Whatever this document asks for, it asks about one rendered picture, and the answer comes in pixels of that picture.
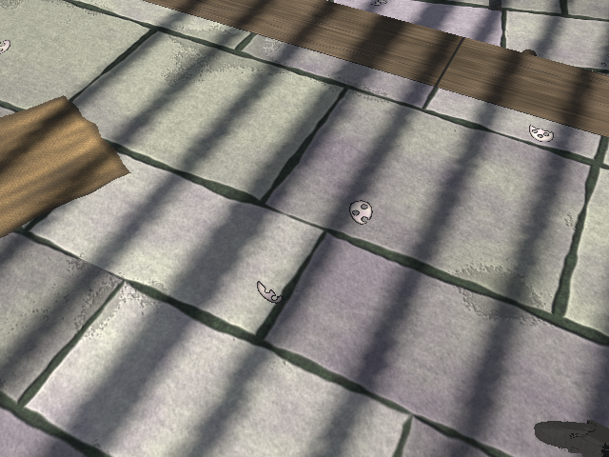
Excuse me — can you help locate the right robot hand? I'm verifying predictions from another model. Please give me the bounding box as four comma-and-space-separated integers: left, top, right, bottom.
534, 420, 609, 457

